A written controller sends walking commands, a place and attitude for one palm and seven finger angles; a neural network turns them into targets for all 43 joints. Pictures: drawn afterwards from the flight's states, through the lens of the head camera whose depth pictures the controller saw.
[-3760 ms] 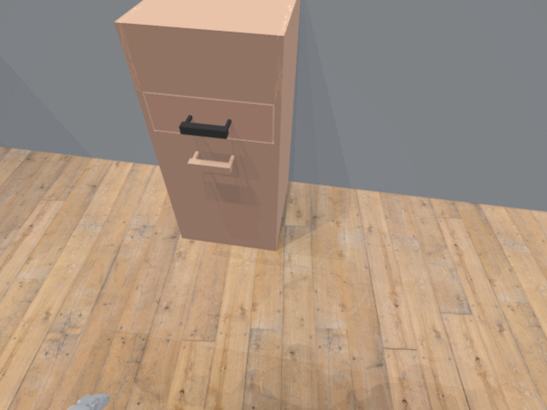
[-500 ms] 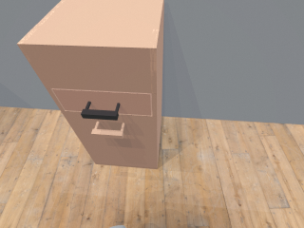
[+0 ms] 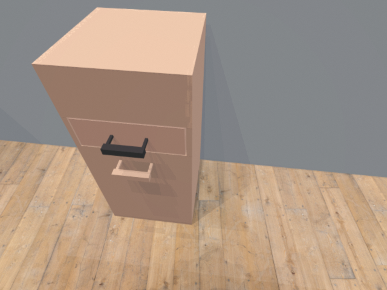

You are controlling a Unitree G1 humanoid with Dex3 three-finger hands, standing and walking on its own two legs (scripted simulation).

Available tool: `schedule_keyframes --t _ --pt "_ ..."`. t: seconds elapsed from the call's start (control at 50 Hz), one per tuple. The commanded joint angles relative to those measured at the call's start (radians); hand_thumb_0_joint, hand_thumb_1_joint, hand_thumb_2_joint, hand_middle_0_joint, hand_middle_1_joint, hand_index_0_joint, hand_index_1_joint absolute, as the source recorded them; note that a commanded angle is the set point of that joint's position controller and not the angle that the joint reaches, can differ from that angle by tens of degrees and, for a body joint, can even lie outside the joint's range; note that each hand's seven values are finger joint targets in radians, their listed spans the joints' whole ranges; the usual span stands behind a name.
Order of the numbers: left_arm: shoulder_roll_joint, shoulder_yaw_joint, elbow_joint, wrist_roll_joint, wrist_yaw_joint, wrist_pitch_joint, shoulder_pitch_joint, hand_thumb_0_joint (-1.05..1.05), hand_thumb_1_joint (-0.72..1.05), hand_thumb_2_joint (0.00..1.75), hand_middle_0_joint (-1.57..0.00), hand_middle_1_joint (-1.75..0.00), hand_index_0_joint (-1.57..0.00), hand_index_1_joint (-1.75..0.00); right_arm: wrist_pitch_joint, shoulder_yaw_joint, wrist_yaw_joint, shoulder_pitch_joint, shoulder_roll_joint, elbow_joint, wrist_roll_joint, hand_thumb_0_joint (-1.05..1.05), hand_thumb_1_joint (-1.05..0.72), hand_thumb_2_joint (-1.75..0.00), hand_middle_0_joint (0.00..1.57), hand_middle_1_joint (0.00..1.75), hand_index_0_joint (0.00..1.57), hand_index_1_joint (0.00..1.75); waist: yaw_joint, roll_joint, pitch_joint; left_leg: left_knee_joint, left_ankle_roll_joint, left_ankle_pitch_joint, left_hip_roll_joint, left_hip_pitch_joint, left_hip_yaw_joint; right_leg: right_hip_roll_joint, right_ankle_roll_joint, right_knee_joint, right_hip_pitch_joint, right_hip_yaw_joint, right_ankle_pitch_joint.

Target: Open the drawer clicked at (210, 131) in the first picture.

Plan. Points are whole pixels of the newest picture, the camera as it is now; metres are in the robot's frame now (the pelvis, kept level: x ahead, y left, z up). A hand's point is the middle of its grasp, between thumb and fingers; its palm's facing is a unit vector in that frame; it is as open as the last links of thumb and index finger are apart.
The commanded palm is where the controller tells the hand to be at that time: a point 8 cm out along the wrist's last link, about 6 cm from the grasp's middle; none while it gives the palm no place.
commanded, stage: look again from close up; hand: left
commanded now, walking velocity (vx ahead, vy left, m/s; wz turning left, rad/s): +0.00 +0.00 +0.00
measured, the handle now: (125, 145) +0.56 +0.27 -0.11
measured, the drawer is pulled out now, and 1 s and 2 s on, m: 0.00 0.00 0.00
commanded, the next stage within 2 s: shuffle to correct the standing spot in 0.60 s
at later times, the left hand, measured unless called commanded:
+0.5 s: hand out of the picture -0.01 +0.20 -0.18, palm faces +0.04 -0.98 -0.18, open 7.3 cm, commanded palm none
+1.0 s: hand out of the picture -0.03 +0.20 -0.18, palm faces +0.02 -0.99 -0.17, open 7.4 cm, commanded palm none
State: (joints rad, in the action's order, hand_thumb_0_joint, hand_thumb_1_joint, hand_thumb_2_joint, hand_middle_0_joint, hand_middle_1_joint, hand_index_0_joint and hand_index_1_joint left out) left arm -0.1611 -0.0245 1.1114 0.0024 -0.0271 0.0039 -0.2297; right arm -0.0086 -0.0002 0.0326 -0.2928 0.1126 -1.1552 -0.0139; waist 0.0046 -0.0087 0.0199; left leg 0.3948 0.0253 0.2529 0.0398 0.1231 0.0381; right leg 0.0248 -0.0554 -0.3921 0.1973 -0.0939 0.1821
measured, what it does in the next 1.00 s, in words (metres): stands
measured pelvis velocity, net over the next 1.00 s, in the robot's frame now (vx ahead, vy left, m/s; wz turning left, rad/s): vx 0.00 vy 0.05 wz -0.01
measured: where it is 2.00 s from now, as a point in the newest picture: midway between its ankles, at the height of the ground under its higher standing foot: outside the picture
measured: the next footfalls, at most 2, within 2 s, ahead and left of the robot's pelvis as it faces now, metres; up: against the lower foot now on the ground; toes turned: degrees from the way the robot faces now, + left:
none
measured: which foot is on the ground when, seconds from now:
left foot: down 0.00-1.00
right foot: down 0.00-1.00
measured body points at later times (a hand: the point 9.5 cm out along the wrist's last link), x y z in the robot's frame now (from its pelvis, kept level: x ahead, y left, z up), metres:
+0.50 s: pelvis -0.01 +0.04 -0.01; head -0.02 +0.03 +0.44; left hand -0.02 +0.25 -0.16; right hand -0.02 -0.17 -0.17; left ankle -0.03 +0.13 -0.74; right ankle +0.02 -0.08 -0.74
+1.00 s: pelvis +0.00 +0.05 -0.01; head +0.00 +0.04 +0.44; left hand -0.03 +0.25 -0.17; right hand -0.02 -0.17 -0.17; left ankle -0.03 +0.13 -0.74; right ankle +0.02 -0.08 -0.74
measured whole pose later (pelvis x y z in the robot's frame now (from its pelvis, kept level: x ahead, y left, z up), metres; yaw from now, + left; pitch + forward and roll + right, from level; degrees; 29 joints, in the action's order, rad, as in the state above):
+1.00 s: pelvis +0.00 +0.05 -0.01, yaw +0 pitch -1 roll +0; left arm -0.11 0.02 1.13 0.01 -0.04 -0.03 -0.35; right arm 0.02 0.02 0.02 -0.34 0.15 -1.07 -0.01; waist 0.00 -0.02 0.02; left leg 0.54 -0.05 0.33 -0.02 0.19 0.06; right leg -0.04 0.01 -0.54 0.27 -0.06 0.25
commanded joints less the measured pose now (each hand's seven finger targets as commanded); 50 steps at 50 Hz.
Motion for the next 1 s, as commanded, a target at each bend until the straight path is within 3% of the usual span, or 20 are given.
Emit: schedule_keyframes --t 0.0,0.06,0.08,0.1,0.12,0.14,0.16,0.22,0.26,0.3,0.66,0.74,0.8,0.84,0.86,0.88,0.9,0.92,0.94,0.98 --pt "-0.082 -0.009 -0.014 0.002 -0.003 -0.016 -0.065 0.00 0.90 0.90 -0.20 -0.30 -0.20 -0.30 0.011 -0.016 0.008 -0.072 0.096 0.020 -0.004 0.00 -0.90 -0.90 0.20 0.30 0.20 0.30 -0.004 0.028 0.059 -0.092 -0.040 -0.001 0.053 0.087 -0.055 -0.133 0.026 0.139 -0.011 0.168 0.091" --pt "-0.075 -0.007 -0.006 0.003 -0.004 -0.020 -0.084 0.00 0.90 0.90 -0.20 -0.30 -0.20 -0.30 0.015 -0.013 0.009 -0.085 0.094 0.017 -0.002 0.00 -0.90 -0.90 0.20 0.30 0.20 0.30 -0.005 0.029 0.049 -0.095 -0.041 -0.017 0.056 0.078 -0.054 -0.132 0.025 0.134 -0.017 0.164 0.068" --pt "-0.092 0.002 0.019 0.020 -0.051 -0.050 -0.179 0.00 0.90 0.90 -0.20 -0.30 -0.20 -0.30 0.040 -0.018 -0.006 0.017 0.139 0.076 0.004 0.00 -0.90 -0.90 0.20 0.30 0.20 0.30 0.035 0.018 0.078 0.111 -0.011 -0.015 0.061 0.166 0.012 -0.192 0.080 0.050 -0.040 0.190 -0.429" --pt "-0.144 -0.005 -0.017 0.015 -0.043 -0.060 -0.169 0.00 0.90 0.90 -0.20 -0.30 -0.20 -0.30 0.025 -0.013 -0.007 -0.057 0.076 0.115 0.007 0.00 -0.90 -0.90 0.20 0.30 0.20 0.30 -0.018 0.034 -0.053 0.152 -0.019 0.113 0.016 0.135 -0.033 -0.263 0.018 0.072 -0.073 0.274 -0.277" --pt "-0.153 -0.003 -0.033 0.012 -0.033 -0.063 -0.136 0.00 0.90 0.90 -0.20 -0.30 -0.20 -0.30 0.012 -0.009 -0.013 -0.064 0.075 0.112 0.002 0.00 -0.90 -0.90 0.20 0.30 0.20 0.30 -0.022 0.043 -0.063 0.177 -0.029 0.123 0.023 0.100 -0.023 -0.264 -0.030 0.106 -0.020 0.276 -0.048" --pt "-0.130 -0.003 -0.047 0.014 -0.027 -0.060 -0.101 0.00 0.90 0.90 -0.20 -0.30 -0.20 -0.30 0.015 -0.008 -0.015 -0.097 0.076 0.119 -0.001 0.00 -0.90 -0.90 0.20 0.30 0.20 0.30 -0.043 0.055 -0.048 0.160 -0.038 0.091 0.014 0.076 -0.027 -0.240 -0.051 0.117 0.053 0.250 0.144" --pt "-0.111 -0.001 -0.052 0.014 -0.023 -0.058 -0.089 0.00 0.90 0.90 -0.20 -0.30 -0.20 -0.30 0.022 -0.005 -0.016 -0.121 0.077 0.114 -0.005 0.00 -0.90 -0.90 0.20 0.30 0.20 0.30 -0.051 0.048 -0.020 0.128 -0.044 0.028 0.013 0.056 -0.034 -0.214 -0.048 0.108 0.109 0.223 0.189" --pt "-0.077 0.011 -0.046 0.009 -0.013 -0.045 -0.100 0.00 0.90 0.90 -0.20 -0.30 -0.20 -0.30 0.034 0.003 -0.013 -0.127 0.086 0.116 -0.005 0.00 -0.90 -0.90 0.20 0.30 0.20 0.30 -0.033 -0.045 0.082 0.019 -0.060 -0.018 0.046 0.132 -0.085 -0.137 -0.013 0.033 0.121 0.149 0.172" --pt "-0.057 0.017 -0.037 0.006 -0.009 -0.042 -0.129 0.00 0.90 0.90 -0.20 -0.30 -0.20 -0.30 0.041 0.008 -0.008 -0.112 0.099 0.123 -0.004 0.00 -0.90 -0.90 0.20 0.30 0.20 0.30 -0.012 -0.026 0.081 -0.031 -0.071 -0.015 0.062 0.196 -0.116 -0.117 0.000 -0.008 0.038 0.128 0.086" --pt "-0.051 0.021 -0.030 0.004 -0.007 -0.039 -0.144 0.00 0.90 0.90 -0.20 -0.30 -0.20 -0.30 0.046 0.010 -0.005 -0.107 0.114 0.124 -0.002 0.00 -0.90 -0.90 0.20 0.30 0.20 0.30 -0.005 0.007 0.079 -0.051 -0.072 -0.002 0.059 0.208 -0.116 -0.119 0.006 -0.017 0.004 0.123 0.056" --pt "-0.040 0.024 -0.017 0.007 -0.008 -0.028 -0.154 0.00 0.90 0.90 -0.20 -0.30 -0.20 -0.30 0.050 0.017 -0.001 -0.110 0.111 0.063 -0.001 0.00 -0.90 -0.90 0.20 0.30 0.20 0.30 0.006 0.004 0.081 -0.114 -0.075 -0.007 0.060 0.177 -0.117 -0.129 0.025 -0.023 -0.032 0.103 -0.016" --pt "-0.047 0.015 -0.020 0.014 -0.007 -0.024 -0.156 0.00 0.90 0.90 -0.20 -0.30 -0.20 -0.30 0.036 0.014 -0.004 -0.110 0.115 0.062 -0.004 0.00 -0.90 -0.90 0.20 0.30 0.20 0.30 0.008 -0.008 0.117 -0.108 -0.079 0.143 0.044 0.214 -0.111 -0.134 0.010 -0.028 0.001 0.115 0.110" --pt "-0.033 0.017 -0.019 0.015 -0.005 -0.024 -0.163 0.00 0.90 0.90 -0.20 -0.30 -0.20 -0.30 0.037 0.013 -0.005 -0.115 0.109 0.061 -0.004 0.00 -0.90 -0.90 0.20 0.30 0.20 0.30 0.004 0.001 0.124 -0.120 -0.084 0.167 0.053 0.214 -0.126 -0.123 0.012 -0.035 0.018 0.111 0.109" --pt "-0.021 0.018 -0.016 0.015 -0.005 -0.026 -0.168 0.00 0.90 0.90 -0.20 -0.30 -0.20 -0.30 0.040 0.012 -0.002 -0.115 0.109 0.058 -0.004 0.00 -0.90 -0.90 0.20 0.30 0.20 0.30 0.006 0.004 0.113 -0.121 -0.089 0.129 0.062 0.201 -0.131 -0.119 0.015 -0.045 0.009 0.103 0.067" --pt "-0.081 0.025 0.032 0.019 -0.050 -0.045 -0.245 0.00 0.90 0.90 -0.20 -0.30 -0.20 -0.30 0.046 0.006 -0.011 0.034 0.153 0.130 0.011 0.00 -0.90 -0.90 0.20 0.30 0.20 0.30 0.060 0.108 0.131 0.079 -0.049 -0.073 0.061 0.231 -0.050 -0.162 0.030 -0.041 0.023 0.135 -0.236" --pt "-0.098 0.022 -0.004 0.012 -0.042 -0.053 -0.204 0.00 0.90 0.90 -0.20 -0.30 -0.20 -0.30 0.040 0.007 -0.012 -0.048 0.103 0.153 0.006 0.00 -0.90 -0.90 0.20 0.30 0.20 0.30 -0.007 0.078 0.009 0.068 -0.040 0.075 0.005 0.160 -0.065 -0.209 0.006 -0.023 0.004 0.208 -0.088" --pt "-0.095 0.024 -0.023 0.011 -0.033 -0.055 -0.172 0.00 0.90 0.90 -0.20 -0.30 -0.20 -0.30 0.042 0.010 -0.014 -0.087 0.097 0.142 0.004 0.00 -0.90 -0.90 0.20 0.30 0.20 0.30 -0.021 0.019 -0.018 0.050 -0.046 0.057 0.011 0.123 -0.075 -0.192 -0.012 -0.026 0.039 0.203 0.077" --pt "-0.102 0.022 -0.032 0.011 -0.026 -0.051 -0.149 0.00 0.90 0.90 -0.20 -0.30 -0.20 -0.30 0.044 0.011 -0.017 -0.103 0.100 0.132 -0.002 0.00 -0.90 -0.90 0.20 0.30 0.20 0.30 -0.023 -0.090 -0.015 0.037 -0.059 0.018 0.030 0.124 -0.076 -0.162 -0.013 -0.056 0.051 0.162 0.111" --pt "-0.082 0.024 -0.029 0.011 -0.021 -0.048 -0.151 0.00 0.90 0.90 -0.20 -0.30 -0.20 -0.30 0.049 0.014 -0.015 -0.107 0.096 0.132 -0.001 0.00 -0.90 -0.90 0.20 0.30 0.20 0.30 -0.018 -0.124 -0.004 0.018 -0.069 -0.053 0.048 0.142 -0.101 -0.141 -0.008 -0.077 0.035 0.136 0.057" --pt "-0.059 0.033 -0.015 0.009 -0.017 -0.046 -0.158 0.00 0.90 0.90 -0.20 -0.30 -0.20 -0.30 0.052 0.015 -0.007 -0.105 0.103 0.130 0.003 0.00 -0.90 -0.90 0.20 0.30 0.20 0.30 -0.014 -0.055 0.017 0.008 -0.077 -0.131 0.058 0.146 -0.106 -0.129 -0.002 -0.077 -0.001 0.121 -0.034"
